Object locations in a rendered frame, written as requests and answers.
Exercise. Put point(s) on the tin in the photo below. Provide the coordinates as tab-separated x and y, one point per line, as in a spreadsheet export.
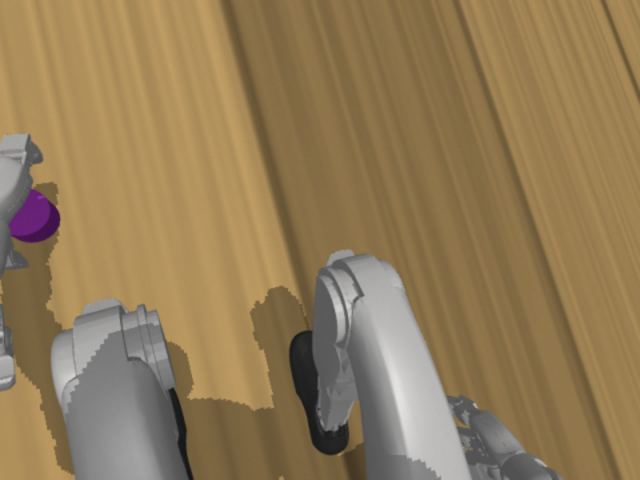
37	220

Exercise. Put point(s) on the left robot hand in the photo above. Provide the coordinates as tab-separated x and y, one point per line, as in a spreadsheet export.
18	154

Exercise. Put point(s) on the right robot foot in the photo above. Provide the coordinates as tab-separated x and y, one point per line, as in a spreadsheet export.
305	377

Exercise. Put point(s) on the right robot hand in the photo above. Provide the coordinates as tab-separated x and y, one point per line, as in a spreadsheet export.
492	442

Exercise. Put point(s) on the left robot arm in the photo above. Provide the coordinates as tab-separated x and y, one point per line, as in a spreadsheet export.
7	367

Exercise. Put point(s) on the left robot foot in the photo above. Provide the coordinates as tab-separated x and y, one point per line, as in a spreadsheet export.
182	431

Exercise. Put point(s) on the right robot arm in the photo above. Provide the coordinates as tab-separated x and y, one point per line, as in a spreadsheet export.
526	466

